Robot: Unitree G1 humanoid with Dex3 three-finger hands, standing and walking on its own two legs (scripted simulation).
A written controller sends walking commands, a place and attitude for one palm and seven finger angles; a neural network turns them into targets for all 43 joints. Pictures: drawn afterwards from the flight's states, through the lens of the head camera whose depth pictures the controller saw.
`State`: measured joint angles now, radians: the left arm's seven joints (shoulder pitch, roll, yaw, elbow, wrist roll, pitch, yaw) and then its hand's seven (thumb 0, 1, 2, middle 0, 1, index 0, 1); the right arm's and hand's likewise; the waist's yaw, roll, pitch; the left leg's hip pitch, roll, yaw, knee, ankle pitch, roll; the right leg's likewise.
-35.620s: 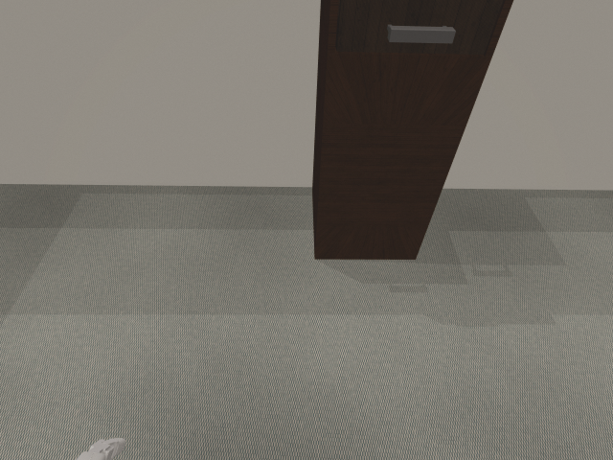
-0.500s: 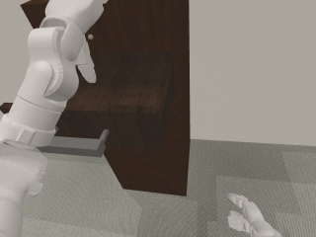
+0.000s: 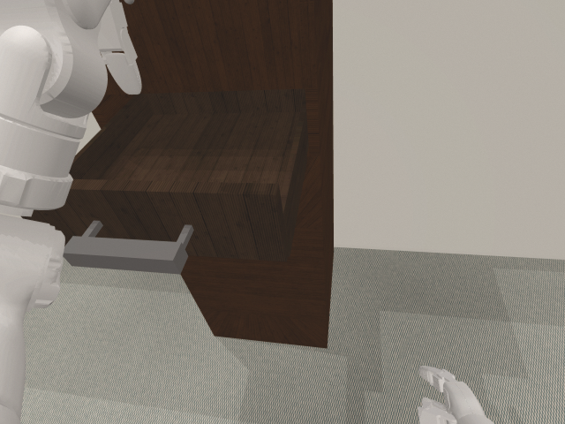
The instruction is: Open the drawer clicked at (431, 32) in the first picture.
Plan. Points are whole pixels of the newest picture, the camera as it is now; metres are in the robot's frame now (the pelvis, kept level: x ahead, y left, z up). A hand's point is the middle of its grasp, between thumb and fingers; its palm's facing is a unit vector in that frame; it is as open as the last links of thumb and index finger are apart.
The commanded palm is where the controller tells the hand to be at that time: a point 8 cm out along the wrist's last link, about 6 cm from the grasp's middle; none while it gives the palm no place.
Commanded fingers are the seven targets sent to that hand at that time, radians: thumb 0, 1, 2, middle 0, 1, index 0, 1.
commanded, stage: lift the hand off the handle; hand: left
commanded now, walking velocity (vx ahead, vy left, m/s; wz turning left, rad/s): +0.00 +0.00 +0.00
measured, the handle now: (132, 241) +0.30 +0.22 +0.16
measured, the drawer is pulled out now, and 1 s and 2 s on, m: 0.26 0.26 0.26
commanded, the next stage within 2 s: draw the hand back to the body in 0.22 s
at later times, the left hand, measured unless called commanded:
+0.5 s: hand (169, 46) +0.40 +0.13 +0.36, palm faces +0.19 +0.03 -0.98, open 16.2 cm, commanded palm +0.31 +0.19 +0.48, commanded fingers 0.00 -0.50 0.30 -0.15 -0.30 -0.15 -0.30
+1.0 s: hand (176, 193) +0.28 +0.12 +0.26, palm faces +0.01 -0.52 -0.86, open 16.1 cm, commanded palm +0.23 +0.23 +0.41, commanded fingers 0.00 -0.32 0.38 -0.16 -0.30 -0.16 -0.30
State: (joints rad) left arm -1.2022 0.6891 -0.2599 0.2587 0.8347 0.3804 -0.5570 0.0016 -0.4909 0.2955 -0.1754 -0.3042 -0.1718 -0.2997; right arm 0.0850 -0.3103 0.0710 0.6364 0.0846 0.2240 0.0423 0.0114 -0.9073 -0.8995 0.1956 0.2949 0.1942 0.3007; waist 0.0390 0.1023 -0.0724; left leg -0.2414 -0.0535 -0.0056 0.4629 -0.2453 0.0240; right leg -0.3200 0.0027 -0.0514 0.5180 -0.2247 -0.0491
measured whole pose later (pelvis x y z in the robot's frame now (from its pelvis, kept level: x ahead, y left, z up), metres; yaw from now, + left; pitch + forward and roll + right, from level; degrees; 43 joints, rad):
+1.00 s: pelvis +0.00 +0.01 +0.00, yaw -2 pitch -2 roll +0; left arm -0.29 0.59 -0.06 -0.56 0.27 0.26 -0.31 -0.01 -0.47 0.30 -0.17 -0.30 -0.17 -0.30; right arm 0.00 -0.23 0.11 0.47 0.06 0.16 0.06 0.01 -0.91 -0.90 0.20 0.30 0.20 0.30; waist 0.08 0.09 0.00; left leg -0.18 -0.04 0.02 0.47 -0.26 0.04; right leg -0.25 0.02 -0.03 0.47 -0.20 -0.04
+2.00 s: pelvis +0.00 +0.00 +0.00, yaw -1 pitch -6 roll -1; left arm 0.24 0.45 0.49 -0.79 -0.11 -0.17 0.12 0.02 0.86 0.88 -0.22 -0.30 -0.21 -0.30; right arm 0.19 -0.21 0.03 0.68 0.01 -0.13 -0.03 0.01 -0.90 -0.90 0.20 0.30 0.20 0.30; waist 0.10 0.06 -0.02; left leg -0.08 0.01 0.00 0.48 -0.29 0.01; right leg -0.11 0.06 -0.05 0.40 -0.18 -0.06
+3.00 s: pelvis -0.18 +0.03 -0.02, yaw -3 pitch +0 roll -1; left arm 0.05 0.63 0.76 -0.70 -0.06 -0.33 0.16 0.01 0.88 0.89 -0.22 -0.30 -0.22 -0.30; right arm 0.21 -0.19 -0.02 0.67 0.02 -0.12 -0.03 0.01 -0.90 -0.90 0.20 0.30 0.20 0.30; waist 0.05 0.00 0.01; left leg -0.41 0.06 -0.02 0.64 -0.23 -0.05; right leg -0.34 0.02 -0.02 0.62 -0.27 0.00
